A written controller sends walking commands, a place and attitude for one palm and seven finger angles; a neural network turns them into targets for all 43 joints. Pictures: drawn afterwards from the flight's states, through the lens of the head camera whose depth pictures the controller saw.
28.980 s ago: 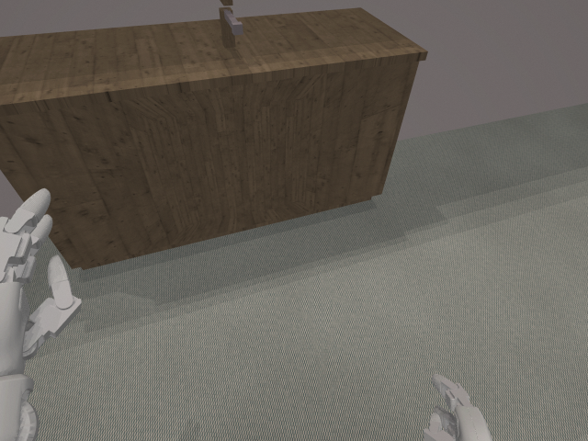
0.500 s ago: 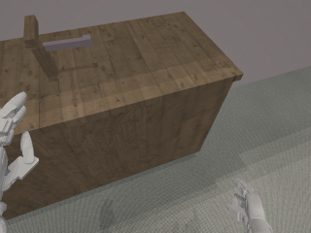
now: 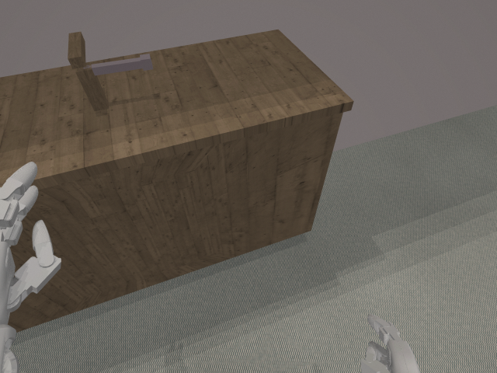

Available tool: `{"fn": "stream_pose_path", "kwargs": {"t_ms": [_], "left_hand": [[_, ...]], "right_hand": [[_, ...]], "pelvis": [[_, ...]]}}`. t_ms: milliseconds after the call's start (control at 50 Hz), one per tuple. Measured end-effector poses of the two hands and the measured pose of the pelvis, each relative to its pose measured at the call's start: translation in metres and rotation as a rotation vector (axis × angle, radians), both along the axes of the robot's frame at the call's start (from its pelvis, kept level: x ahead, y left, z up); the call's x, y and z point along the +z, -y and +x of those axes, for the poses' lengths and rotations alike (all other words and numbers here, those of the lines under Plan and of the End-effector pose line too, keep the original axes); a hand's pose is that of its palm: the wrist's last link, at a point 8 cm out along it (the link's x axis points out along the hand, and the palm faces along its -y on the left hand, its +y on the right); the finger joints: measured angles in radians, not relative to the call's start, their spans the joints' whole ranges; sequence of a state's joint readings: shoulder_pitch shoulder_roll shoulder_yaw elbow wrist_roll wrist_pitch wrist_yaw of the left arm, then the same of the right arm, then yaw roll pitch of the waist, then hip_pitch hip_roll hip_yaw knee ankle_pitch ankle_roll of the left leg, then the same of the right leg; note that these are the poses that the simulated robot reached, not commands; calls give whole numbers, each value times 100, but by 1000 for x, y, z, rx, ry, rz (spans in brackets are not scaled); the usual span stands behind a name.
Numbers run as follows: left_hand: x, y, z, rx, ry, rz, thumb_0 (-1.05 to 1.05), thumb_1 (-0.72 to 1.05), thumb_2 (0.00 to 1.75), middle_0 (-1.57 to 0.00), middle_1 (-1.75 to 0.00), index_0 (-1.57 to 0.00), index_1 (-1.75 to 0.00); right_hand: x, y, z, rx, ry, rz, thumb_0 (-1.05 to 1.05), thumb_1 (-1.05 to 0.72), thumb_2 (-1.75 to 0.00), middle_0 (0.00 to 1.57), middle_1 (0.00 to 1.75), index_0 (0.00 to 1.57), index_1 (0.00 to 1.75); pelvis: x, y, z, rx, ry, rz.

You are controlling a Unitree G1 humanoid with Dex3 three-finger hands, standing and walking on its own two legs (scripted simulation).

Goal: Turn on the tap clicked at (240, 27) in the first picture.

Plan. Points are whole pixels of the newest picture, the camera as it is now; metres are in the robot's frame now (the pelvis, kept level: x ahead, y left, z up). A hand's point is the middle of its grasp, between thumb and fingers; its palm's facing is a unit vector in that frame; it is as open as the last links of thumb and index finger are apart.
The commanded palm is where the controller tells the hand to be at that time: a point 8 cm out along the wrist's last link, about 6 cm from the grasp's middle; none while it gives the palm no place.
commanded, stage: stop stepping back and stand still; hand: left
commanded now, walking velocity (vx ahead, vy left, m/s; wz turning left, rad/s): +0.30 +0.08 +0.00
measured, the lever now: (146, 62) +0.78 +0.30 +0.10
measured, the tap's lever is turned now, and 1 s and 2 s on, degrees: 86 86 86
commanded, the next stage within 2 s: stand and check the lever's angle in 0.48 s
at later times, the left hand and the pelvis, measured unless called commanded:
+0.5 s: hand (23, 304) +0.16 +0.24 +0.16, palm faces +0.47 -0.80 -0.36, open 7.4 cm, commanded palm +0.11 +0.29 +0.17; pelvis -0.04 +0.00 -0.01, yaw +3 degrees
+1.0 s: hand (29, 285) +0.19 +0.26 +0.15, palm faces +0.44 -0.80 -0.40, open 7.4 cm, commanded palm +0.13 +0.29 +0.17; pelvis -0.02 +0.00 +0.00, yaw +3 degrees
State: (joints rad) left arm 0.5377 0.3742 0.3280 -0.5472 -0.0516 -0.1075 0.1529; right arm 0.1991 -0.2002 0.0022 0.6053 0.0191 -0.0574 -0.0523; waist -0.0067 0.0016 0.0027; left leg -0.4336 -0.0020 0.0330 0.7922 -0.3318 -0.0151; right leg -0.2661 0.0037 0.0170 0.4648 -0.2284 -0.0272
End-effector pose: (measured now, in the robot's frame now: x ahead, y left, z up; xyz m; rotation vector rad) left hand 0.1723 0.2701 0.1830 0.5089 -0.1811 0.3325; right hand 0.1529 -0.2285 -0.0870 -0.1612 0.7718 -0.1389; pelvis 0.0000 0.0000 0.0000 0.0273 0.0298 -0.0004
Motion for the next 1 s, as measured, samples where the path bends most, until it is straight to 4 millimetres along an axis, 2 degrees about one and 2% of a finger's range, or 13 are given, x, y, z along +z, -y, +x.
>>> {"fn": "stream_pose_path", "kwargs": {"t_ms": [80,140,200,280,420,580,760,880,1000], "left_hand": [[-6,-12,-16,50,28,-22,2,89,89,-21,-30,-21,-31],[-14,-19,-29,77,33,-48,2,89,89,-21,-30,-21,-31],[-17,-21,-42,100,22,-48,2,89,89,-21,-30,-21,-31],[-16,-16,-51,121,47,-40,2,89,89,-21,-30,-21,-31],[-8,-6,-53,93,124,-62,2,89,89,-21,-30,-21,-31],[-10,-14,-48,124,62,-24,2,89,89,-21,-30,-21,-31],[-15,-9,-37,108,22,-65,2,89,89,-21,-30,-21,-31],[-13,-17,-30,102,4,-45,2,89,89,-21,-30,-21,-31],[-14,-22,-27,100,2,-52,2,89,89,-21,-30,-21,-31]], "right_hand": [[-2,25,-26,-33,-2,-69,2,-90,-90,21,30,21,30],[-4,34,-42,-55,-17,-99,2,-90,-90,20,30,20,30],[-4,33,-51,-60,1,-100,2,-91,-90,20,30,20,30],[-11,21,-54,-26,12,-67,2,-91,-90,20,30,20,30],[-17,-1,-45,45,12,-8,2,-90,-90,20,30,20,30],[-10,-16,-24,65,52,28,2,-90,-90,21,30,21,30],[-1,-6,1,93,51,-12,2,-90,-90,21,30,21,30],[10,-2,12,69,74,-42,2,-90,-90,20,30,21,30],[15,-6,17,70,84,-48,2,-90,-90,20,30,20,30]], "pelvis": [[-6,-4,-11,34,4,-28],[-9,-6,-23,41,34,-22],[-10,-6,-29,33,54,-12],[-12,1,-34,45,75,-15],[-14,4,-39,59,84,-29],[-10,5,-32,55,75,-16],[-5,4,-23,58,55,-32],[-3,0,-19,53,49,-31],[-1,-4,-17,51,44,-33]]}}
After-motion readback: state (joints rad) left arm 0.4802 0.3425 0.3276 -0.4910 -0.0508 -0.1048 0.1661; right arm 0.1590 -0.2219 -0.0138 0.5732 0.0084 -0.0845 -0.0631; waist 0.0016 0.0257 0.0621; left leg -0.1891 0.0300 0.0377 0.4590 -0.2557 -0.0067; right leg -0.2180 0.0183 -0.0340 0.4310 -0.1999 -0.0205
